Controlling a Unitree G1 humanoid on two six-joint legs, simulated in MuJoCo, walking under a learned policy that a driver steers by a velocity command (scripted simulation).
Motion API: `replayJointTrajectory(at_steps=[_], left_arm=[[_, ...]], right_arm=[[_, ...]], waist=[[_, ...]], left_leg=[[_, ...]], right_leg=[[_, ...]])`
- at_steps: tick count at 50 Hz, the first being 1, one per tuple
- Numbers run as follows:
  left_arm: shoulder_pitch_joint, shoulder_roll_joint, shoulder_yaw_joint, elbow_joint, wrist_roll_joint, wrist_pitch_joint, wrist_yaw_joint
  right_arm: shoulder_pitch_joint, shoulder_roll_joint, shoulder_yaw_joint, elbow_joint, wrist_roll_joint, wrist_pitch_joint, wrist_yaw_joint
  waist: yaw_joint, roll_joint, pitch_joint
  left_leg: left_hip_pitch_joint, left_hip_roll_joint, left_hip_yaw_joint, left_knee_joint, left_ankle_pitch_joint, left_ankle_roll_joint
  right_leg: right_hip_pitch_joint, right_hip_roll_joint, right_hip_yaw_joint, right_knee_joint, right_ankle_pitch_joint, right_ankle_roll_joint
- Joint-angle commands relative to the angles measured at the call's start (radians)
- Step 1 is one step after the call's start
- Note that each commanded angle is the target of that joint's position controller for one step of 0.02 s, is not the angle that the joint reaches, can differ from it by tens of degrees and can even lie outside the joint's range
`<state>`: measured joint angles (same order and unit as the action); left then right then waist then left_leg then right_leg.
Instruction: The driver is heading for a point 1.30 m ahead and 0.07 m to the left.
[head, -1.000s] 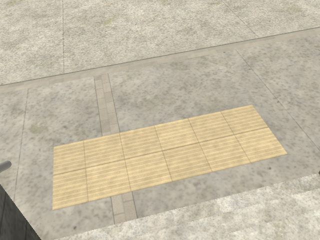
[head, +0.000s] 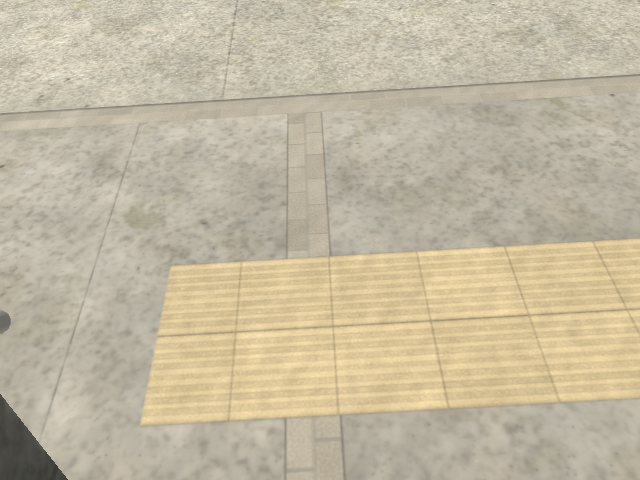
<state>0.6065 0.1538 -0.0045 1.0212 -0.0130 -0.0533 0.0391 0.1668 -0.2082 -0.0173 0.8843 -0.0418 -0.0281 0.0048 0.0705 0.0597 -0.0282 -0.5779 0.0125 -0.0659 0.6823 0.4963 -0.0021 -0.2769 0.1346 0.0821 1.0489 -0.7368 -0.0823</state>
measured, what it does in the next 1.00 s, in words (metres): goes down: left foot 0.20 m lower, then right foot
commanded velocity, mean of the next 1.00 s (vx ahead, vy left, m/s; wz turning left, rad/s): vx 0.09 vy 0.00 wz -0.02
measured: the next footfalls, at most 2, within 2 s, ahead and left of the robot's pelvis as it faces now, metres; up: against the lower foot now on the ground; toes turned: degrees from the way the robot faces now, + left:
left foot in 0.10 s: +0.15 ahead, +0.10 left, -0.20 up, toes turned +0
right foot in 0.58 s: +0.19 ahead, -0.12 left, -0.21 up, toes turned +6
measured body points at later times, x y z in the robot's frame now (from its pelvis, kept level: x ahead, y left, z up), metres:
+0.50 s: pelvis +0.10 +0.02 -0.16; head +0.09 +0.05 +0.29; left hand +0.32 +0.18 -0.28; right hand +0.02 -0.21 -0.29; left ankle +0.11 +0.10 -0.87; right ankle +0.19 -0.14 -0.76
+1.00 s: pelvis +0.10 -0.02 -0.14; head +0.11 +0.00 +0.31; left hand +0.26 +0.25 -0.24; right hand +0.25 -0.28 -0.23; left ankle +0.11 +0.10 -0.87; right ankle +0.15 -0.13 -0.85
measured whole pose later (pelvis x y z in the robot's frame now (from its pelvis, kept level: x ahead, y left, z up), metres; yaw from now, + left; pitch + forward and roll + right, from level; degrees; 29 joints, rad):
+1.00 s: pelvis +0.10 -0.02 -0.14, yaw +3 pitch -1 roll +0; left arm 0.13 0.31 0.02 0.71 0.00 0.04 0.00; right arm 0.23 -0.27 -0.03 0.64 -0.01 0.07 0.03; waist -0.04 -0.03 0.02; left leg -0.32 -0.07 -0.12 0.67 -0.33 0.02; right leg -0.40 0.01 -0.02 0.76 -0.41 -0.01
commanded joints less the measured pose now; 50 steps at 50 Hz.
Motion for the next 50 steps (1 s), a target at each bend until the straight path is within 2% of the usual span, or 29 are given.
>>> replayJointTrajectory(at_steps=[1,3,4,5,6,7,8,9,11,12,13,16,20,25,27,28,29,30,31,32,33,35,37,39,41,44,47,49,50], left_arm=[[-0.100,0.090,0.014,-0.078,0.016,-0.001,0.002],[-0.082,0.113,0.026,-0.083,0.045,0.034,0.015],[-0.111,0.150,0.033,-0.092,0.039,0.048,0.023],[-0.093,0.159,0.045,-0.105,0.026,0.049,0.016],[0.002,0.100,0.048,-0.143,-0.038,0.047,0.015],[0.056,0.102,0.030,-0.161,-0.042,0.061,0.042],[-0.031,0.126,0.038,-0.155,-0.022,0.061,0.045],[-0.220,0.156,0.049,-0.208,0.021,0.060,0.042],[-0.310,0.100,0.030,-0.246,0.055,0.101,0.027],[-0.371,0.120,0.039,-0.236,0.060,0.124,0.037],[-0.426,0.092,0.040,-0.269,0.055,0.127,0.033],[-0.464,0.000,0.015,-0.318,0.038,0.143,0.016],[-0.406,0.003,0.013,-0.272,0.041,0.150,-0.006],[-0.498,0.101,0.027,-0.254,0.039,0.159,-0.017],[-0.528,0.104,0.011,-0.261,0.015,0.136,-0.048],[-0.460,0.078,0.001,-0.223,0.007,0.123,-0.061],[-0.373,0.055,-0.010,-0.193,-0.013,0.105,-0.074],[-0.294,0.082,-0.003,-0.145,-0.002,0.089,-0.073],[-0.266,0.138,0.002,-0.138,-0.006,0.076,-0.058],[-0.266,0.154,0.000,-0.133,0.011,0.079,-0.044],[-0.317,0.159,-0.005,-0.152,0.025,0.079,-0.036],[-0.439,0.176,0.005,-0.200,0.024,0.084,-0.018],[-0.520,0.186,0.018,-0.247,0.010,0.096,-0.009],[-0.490,0.204,0.033,-0.266,0.009,0.100,-0.012],[-0.465,0.212,0.043,-0.286,0.015,0.101,-0.012],[-0.495,0.229,0.050,-0.340,0.021,0.103,-0.019],[-0.571,0.198,0.039,-0.413,0.012,0.090,-0.030],[-0.531,0.192,0.030,-0.411,0.015,0.065,-0.044],[-0.516,0.182,0.022,-0.438,0.003,0.064,-0.041]], right_arm=[[0.001,-0.013,-0.003,-0.056,0.006,-0.028,-0.009],[0.061,-0.031,-0.014,-0.068,0.033,-0.040,-0.010],[0.210,-0.064,-0.031,-0.030,0.037,-0.043,-0.010],[0.305,-0.116,-0.047,-0.001,0.038,-0.034,-0.016],[0.402,-0.204,-0.062,0.003,0.014,-0.022,-0.022],[0.418,-0.204,-0.059,-0.010,0.048,-0.019,0.002],[0.447,-0.169,-0.050,-0.024,0.078,-0.014,0.011],[0.416,-0.148,-0.036,-0.045,0.062,-0.015,0.007],[0.326,-0.213,-0.049,-0.042,0.028,-0.005,-0.034],[0.347,-0.146,-0.022,-0.033,0.026,0.004,-0.027],[0.361,-0.128,-0.005,-0.018,0.013,-0.004,-0.026],[0.276,-0.067,0.040,-0.040,0.040,-0.006,-0.040],[0.234,-0.104,0.056,-0.056,0.041,-0.019,-0.040],[0.265,-0.139,0.050,-0.040,0.034,-0.010,-0.022],[0.282,-0.157,0.037,-0.018,0.017,0.010,-0.021],[0.274,-0.153,0.036,-0.007,0.017,0.016,-0.020],[0.345,-0.164,0.023,0.018,0.004,0.046,-0.027],[0.432,-0.129,0.016,0.042,0.001,0.049,-0.026],[0.485,-0.080,0.018,0.015,0.017,0.049,-0.006],[0.355,-0.145,-0.012,-0.017,0.034,0.068,-0.006],[0.278,-0.165,-0.027,-0.047,0.053,0.076,0.006],[0.229,-0.124,-0.028,-0.078,0.059,0.075,0.032],[0.224,-0.079,-0.021,-0.093,0.047,0.073,0.041],[0.176,-0.096,-0.023,-0.138,0.028,0.069,0.041],[0.151,-0.098,-0.021,-0.180,0.030,0.067,0.039],[0.112,-0.140,-0.028,-0.250,0.040,0.067,0.039],[0.144,-0.250,-0.055,-0.286,0.034,0.084,0.032],[0.068,-0.236,-0.059,-0.306,0.035,0.092,0.013],[-0.009,-0.231,-0.057,-0.338,0.035,0.101,0.012]], waist=[[0.009,-0.219,0.094],[0.017,-0.159,0.124],[-0.057,-0.144,0.109],[-0.071,-0.053,0.061],[-0.040,0.143,-0.110],[-0.059,0.168,-0.270],[-0.117,0.094,-0.274],[-0.155,0.007,-0.180],[-0.094,0.077,-0.105],[-0.090,-0.030,0.006],[-0.083,-0.037,0.057],[-0.007,0.014,0.091],[0.013,0.056,-0.016],[-0.063,0.081,0.070],[-0.105,0.119,0.131],[-0.084,0.131,0.121],[-0.070,0.083,0.163],[-0.084,-0.039,0.183],[-0.119,-0.232,0.143],[-0.059,-0.257,0.129],[-0.060,-0.246,0.119],[-0.100,-0.253,0.050],[-0.135,-0.236,0.028],[-0.111,-0.206,0.039],[-0.100,-0.168,0.023],[-0.112,-0.072,-0.012],[-0.162,0.164,0.045],[-0.127,0.133,-0.008],[-0.063,0.127,0.010]], left_leg=[[0.259,-0.034,0.034,-0.109,0.091,0.012],[0.330,-0.002,0.038,-0.442,0.074,0.020],[0.492,0.053,0.040,-0.522,0.132,0.034],[0.706,0.125,0.017,-0.510,0.293,0.038],[1.131,0.378,-0.083,-0.137,1.057,0.133],[1.302,0.517,-0.120,0.113,1.176,0.169],[1.200,0.484,-0.117,0.046,1.044,0.171],[1.019,0.422,-0.112,-0.071,0.679,0.226],[0.682,0.493,-0.244,-0.166,0.160,0.398],[0.524,0.409,-0.154,-0.167,0.218,0.361],[0.445,0.332,-0.098,-0.115,0.040,0.271],[0.158,0.255,-0.033,-0.120,-0.195,0.185],[0.094,0.227,-0.043,-0.158,-0.361,0.116],[0.231,0.258,-0.070,-0.169,-0.500,0.156],[0.219,0.249,-0.068,-0.249,-0.536,0.193],[0.128,0.240,-0.054,-0.250,-0.548,0.203],[0.110,0.181,-0.025,-0.244,-0.730,0.181],[0.001,0.158,-0.032,-0.161,-0.764,0.146],[-0.093,0.107,0.021,-0.063,-0.969,0.086],[-0.035,0.041,0.048,-0.043,-1.078,0.051],[0.024,0.018,0.048,-0.011,-1.048,0.039],[0.155,-0.009,0.043,-0.006,-0.944,0.045],[0.294,-0.036,0.052,-0.075,-0.831,0.064],[0.263,-0.042,0.017,-0.078,-0.811,0.091],[0.224,-0.042,-0.013,-0.074,-0.783,0.110],[0.255,0.009,-0.137,-0.130,-0.732,0.137],[0.458,0.166,-0.479,-0.297,-0.641,0.215],[0.426,0.174,-0.444,-0.239,-0.548,0.232],[0.370,0.117,-0.360,-0.224,-0.472,0.210]], right_leg=[[-0.237,-0.106,0.223,-0.017,0.626,-0.122],[-0.143,-0.058,0.221,0.141,0.768,-0.110],[-0.209,-0.057,0.222,0.295,0.761,-0.117],[-0.348,-0.008,0.171,0.498,0.499,-0.084],[-0.664,0.081,0.014,0.936,-0.281,-0.016],[-0.849,0.002,-0.035,1.163,-0.388,-0.015],[-0.888,-0.011,-0.028,1.209,-0.276,-0.009],[-0.923,-0.032,-0.032,1.186,-0.027,-0.003],[-0.901,-0.076,-0.002,1.144,0.126,0.046],[-0.891,-0.051,-0.006,1.151,0.171,0.050],[-0.940,-0.041,0.033,1.024,0.333,0.060],[-0.869,-0.009,0.014,0.794,0.582,0.110],[-0.531,-0.039,-0.002,0.510,0.911,0.118],[-0.430,-0.124,0.011,0.199,0.707,0.093],[-0.251,-0.168,-0.026,-0.114,0.437,0.093],[-0.035,-0.169,-0.051,-0.234,0.397,0.078],[0.091,-0.128,-0.118,-0.538,0.229,0.070],[0.288,-0.190,-0.014,-0.539,0.448,0.065],[0.365,-0.372,0.213,-0.473,0.925,0.005],[0.172,-0.402,0.345,-0.579,0.848,-0.068],[0.116,-0.402,0.350,-0.652,0.731,-0.082],[0.065,-0.364,0.240,-0.657,0.594,-0.061],[-0.020,-0.309,0.120,-0.659,0.475,-0.019],[-0.003,-0.282,0.060,-0.618,0.419,-0.004],[0.018,-0.291,0.032,-0.569,0.433,-0.011],[-0.037,-0.250,-0.061,-0.455,0.403,0.003],[-0.373,-0.081,-0.151,-0.282,0.176,0.065],[-0.306,-0.123,-0.037,-0.166,0.388,0.075],[-0.248,-0.095,-0.087,-0.343,0.326,0.064]])
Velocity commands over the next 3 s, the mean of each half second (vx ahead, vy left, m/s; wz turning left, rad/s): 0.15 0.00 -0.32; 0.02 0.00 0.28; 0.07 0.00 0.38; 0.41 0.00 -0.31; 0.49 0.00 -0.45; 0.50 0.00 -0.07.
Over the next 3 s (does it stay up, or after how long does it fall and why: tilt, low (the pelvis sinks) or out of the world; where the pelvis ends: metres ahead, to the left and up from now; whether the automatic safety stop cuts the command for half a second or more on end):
stays up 0.85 0.06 -0.69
